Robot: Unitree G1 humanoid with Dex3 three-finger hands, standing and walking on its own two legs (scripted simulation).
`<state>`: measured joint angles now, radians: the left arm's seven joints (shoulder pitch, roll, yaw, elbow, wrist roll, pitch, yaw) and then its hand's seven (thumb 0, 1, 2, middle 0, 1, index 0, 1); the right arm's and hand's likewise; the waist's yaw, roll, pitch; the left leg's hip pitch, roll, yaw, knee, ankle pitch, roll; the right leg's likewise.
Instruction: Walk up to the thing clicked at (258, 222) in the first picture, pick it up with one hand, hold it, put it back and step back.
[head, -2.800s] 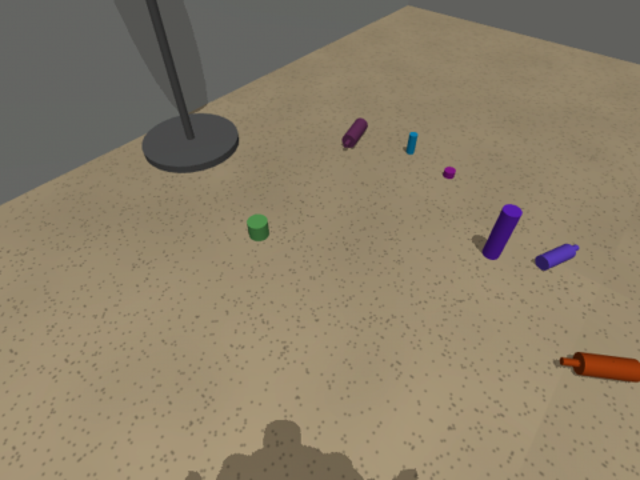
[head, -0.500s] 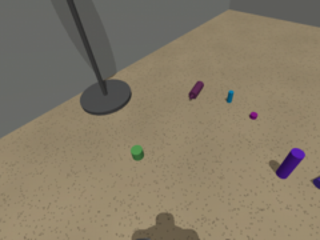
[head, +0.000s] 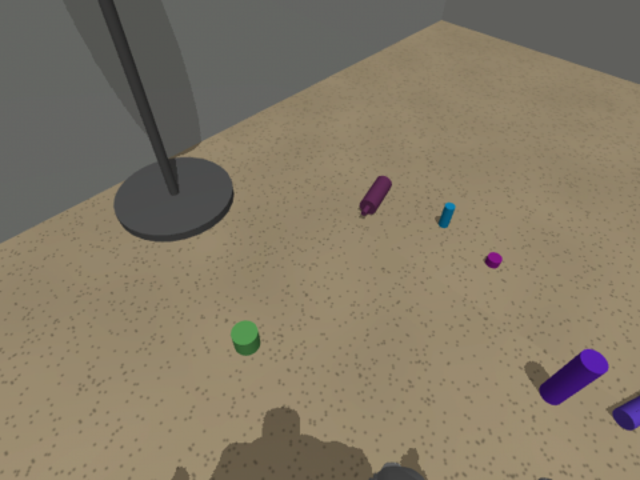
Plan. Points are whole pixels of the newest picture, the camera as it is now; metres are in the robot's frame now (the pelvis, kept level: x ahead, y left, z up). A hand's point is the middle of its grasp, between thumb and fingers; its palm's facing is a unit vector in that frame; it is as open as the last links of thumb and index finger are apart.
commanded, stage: walk up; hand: left
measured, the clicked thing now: (245, 338) +0.67 +0.24 -0.73
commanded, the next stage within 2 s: none
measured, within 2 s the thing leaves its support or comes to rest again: neither
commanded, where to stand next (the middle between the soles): +0.28 +0.01 m, yaw -2 degrees
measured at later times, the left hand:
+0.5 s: hand out of the picture +0.16 +0.31 -0.14, palm faces -0.01 -0.91 -0.41, open 7.4 cm
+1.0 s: hand (144, 394) +0.29 +0.28 -0.15, palm faces -0.07 -0.93 -0.36, open 7.4 cm
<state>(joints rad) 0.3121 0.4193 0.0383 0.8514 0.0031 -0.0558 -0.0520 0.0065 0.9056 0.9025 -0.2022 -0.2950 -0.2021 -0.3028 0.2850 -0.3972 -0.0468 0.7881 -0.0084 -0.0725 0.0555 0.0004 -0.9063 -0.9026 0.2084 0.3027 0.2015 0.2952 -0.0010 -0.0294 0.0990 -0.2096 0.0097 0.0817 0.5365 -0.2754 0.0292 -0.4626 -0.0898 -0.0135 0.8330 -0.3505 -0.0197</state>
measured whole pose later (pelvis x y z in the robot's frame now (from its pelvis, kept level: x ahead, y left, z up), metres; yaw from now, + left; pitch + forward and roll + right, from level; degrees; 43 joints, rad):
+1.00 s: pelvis +0.20 +0.03 -0.01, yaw -2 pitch -3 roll +0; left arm 0.16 0.37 0.00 1.00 0.00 -0.01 -0.02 0.01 0.90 0.90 -0.20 -0.30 -0.20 -0.30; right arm 0.16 -0.37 0.00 0.98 0.01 -0.02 0.01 0.00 -0.91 -0.90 0.21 0.30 0.20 0.29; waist 0.00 0.02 0.09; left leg -0.29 0.04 0.07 0.63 -0.28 0.00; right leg -0.32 -0.03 -0.01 0.63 -0.27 0.01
